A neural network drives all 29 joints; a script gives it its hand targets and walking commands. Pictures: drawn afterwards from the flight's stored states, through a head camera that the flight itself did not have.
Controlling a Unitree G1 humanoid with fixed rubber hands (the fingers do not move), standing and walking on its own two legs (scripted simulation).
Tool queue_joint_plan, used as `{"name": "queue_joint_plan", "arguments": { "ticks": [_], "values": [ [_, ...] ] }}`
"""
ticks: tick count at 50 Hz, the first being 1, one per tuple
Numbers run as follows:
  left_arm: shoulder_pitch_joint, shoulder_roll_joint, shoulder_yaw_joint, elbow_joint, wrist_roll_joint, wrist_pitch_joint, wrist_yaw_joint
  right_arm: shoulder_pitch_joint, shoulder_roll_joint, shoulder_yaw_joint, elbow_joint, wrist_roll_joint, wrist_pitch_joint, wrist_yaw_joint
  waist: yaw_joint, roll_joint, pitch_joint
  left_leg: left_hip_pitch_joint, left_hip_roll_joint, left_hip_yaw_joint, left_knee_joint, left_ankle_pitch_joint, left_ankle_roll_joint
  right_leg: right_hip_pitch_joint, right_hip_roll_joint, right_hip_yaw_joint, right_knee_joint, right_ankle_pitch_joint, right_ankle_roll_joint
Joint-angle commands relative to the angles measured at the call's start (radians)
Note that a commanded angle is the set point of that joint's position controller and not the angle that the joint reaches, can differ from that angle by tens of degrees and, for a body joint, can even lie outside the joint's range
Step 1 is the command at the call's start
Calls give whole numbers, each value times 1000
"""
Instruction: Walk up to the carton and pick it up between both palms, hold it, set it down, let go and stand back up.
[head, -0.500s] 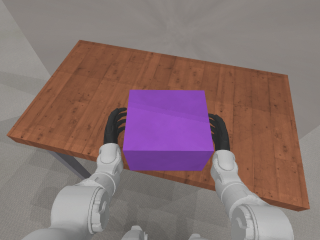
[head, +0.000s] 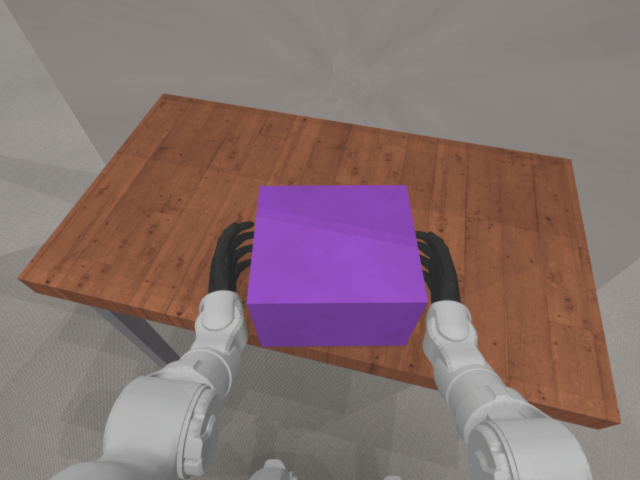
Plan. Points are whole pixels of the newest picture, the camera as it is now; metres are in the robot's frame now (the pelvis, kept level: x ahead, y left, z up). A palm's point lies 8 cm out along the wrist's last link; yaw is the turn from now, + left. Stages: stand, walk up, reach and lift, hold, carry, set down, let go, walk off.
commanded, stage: reach and lift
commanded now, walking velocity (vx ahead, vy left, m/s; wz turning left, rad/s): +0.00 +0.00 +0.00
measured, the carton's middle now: (333, 266) +0.40 +0.00 -0.01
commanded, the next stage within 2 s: none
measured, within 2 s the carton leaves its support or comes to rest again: leaves its support in 0.02 s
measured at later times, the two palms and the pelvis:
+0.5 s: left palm (215, 251) +0.38 +0.15 +0.07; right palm (465, 263) +0.36 -0.15 +0.08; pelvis -0.01 +0.00 +0.02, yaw +0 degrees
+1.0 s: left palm (214, 224) +0.38 +0.14 +0.13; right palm (487, 238) +0.36 -0.16 +0.12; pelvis +0.00 +0.00 +0.05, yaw +0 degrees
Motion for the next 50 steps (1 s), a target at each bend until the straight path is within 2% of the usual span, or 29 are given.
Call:
{"name": "queue_joint_plan", "arguments": {
  "ticks": [1, 6, 10, 14, 18, 21, 27, 28, 29, 33, 38, 42, 47, 50],
  "values": [
    [-700, -866, -332, -359, 146, -48, -154, -761, 894, 477, -367, -105, -32, 161, -46, 7, -736, 525, -37, -13, -54, 588, -76, 325, 26, 39, -85, 584, 48],
    [-724, -879, -386, -490, 118, -8, -146, -749, 906, 551, -483, -50, 36, 154, -61, 11, -713, 554, -45, -29, -74, 581, -76, 333, 24, 48, -108, 574, 51],
    [-741, -874, -382, -542, 122, 27, -148, -747, 891, 561, -520, -26, 71, 151, -66, 13, -671, 602, -46, -38, -94, 580, -72, 323, 19, 46, -137, 548, 51],
    [-744, -847, -315, -482, 158, 61, -160, -755, 851, 501, -456, -34, 87, 154, -61, 11, -573, 643, -41, -40, -132, 532, -59, 310, 10, 42, -180, 466, 39],
    [-711, -796, -222, -360, 197, 107, -183, -744, 803, 399, -335, -51, 133, 156, -47, 3, -391, 626, -28, -28, -215, 384, -35, 292, -6, 52, -244, 289, 13],
    [-720, -796, -212, -351, 193, 136, -190, -770, 793, 362, -328, -52, 160, 161, -38, 14, -359, 632, -16, -13, -262, 344, -37, 294, -10, 56, -279, 227, -2],
    [-804, -860, -288, -460, 128, 140, -163, -868, 814, 393, -447, -20, 154, 179, -36, 54, -526, 719, -6, -9, -264, 429, -74, 322, 12, 34, -298, 296, -9],
    [-776, -872, -282, -452, 172, 160, -160, -831, 828, 399, -419, -42, 171, 176, -40, 49, -508, 768, -5, -30, -276, 441, -77, 326, -5, 40, -313, 300, -12],
    [-763, -868, -280, -466, 177, 174, -159, -832, 820, 392, -448, -42, 180, 174, -43, 43, -516, 792, -2, -33, -283, 446, -78, 320, -3, 37, -324, 294, -13],
    [-794, -897, -328, -555, 137, 203, -145, -865, 847, 441, -544, -20, 215, 174, -36, 13, -562, 787, -5, -35, -308, 426, -66, 342, 1, 43, -340, 289, -8],
    [-789, -911, -402, -685, 91, 250, -121, -855, 862, 532, -666, 29, 280, 168, -36, -14, -610, 763, -14, -39, -318, 444, -52, 390, 3, 57, -344, 346, 0],
    [-719, -858, -369, -726, 119, 321, -129, -800, 831, 531, -660, 59, 341, 154, -30, -50, -501, 760, -20, -36, -358, 441, -39, 450, -5, 70, -369, 384, 10],
    [-599, -803, -292, -737, 177, 428, -168, -745, 785, 502, -635, 80, 395, 132, -18, -80, -364, 797, -28, -23, -430, 460, -29, 582, -16, 86, -423, 500, 26],
    [-568, -801, -312, -834, 171, 488, -180, -744, 785, 541, -707, 119, 418, 121, -13, -67, -390, 829, -35, -15, -457, 515, -34, 679, -15, 93, -444, 607, 34]
  ]
}}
